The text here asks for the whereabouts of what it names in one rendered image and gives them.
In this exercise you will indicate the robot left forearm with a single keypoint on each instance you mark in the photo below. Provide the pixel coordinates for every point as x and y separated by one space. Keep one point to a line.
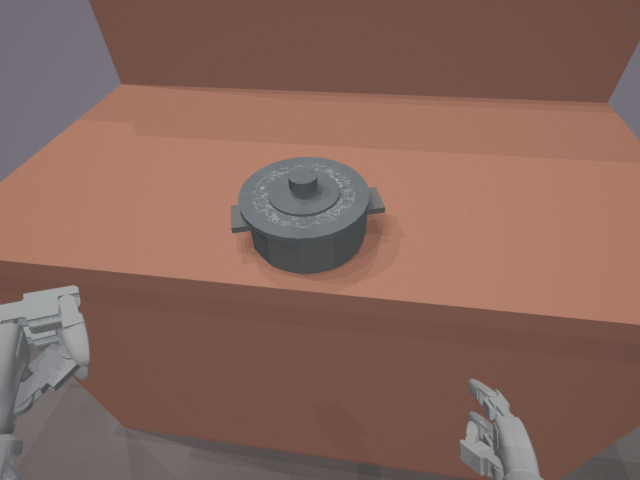
10 448

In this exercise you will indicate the lid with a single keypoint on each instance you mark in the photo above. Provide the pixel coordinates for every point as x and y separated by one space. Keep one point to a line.
270 208

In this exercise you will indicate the right robot hand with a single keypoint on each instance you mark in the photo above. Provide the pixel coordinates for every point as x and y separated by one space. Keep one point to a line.
506 446

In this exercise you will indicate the table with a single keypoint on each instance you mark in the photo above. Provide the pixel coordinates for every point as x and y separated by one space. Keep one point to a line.
508 253

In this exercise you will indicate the pot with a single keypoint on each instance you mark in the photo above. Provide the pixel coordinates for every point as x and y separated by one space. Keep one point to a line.
311 257

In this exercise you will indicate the left robot hand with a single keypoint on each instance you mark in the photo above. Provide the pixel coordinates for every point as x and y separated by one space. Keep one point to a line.
50 320

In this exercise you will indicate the knob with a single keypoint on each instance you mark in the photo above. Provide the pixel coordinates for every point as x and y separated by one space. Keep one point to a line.
302 180

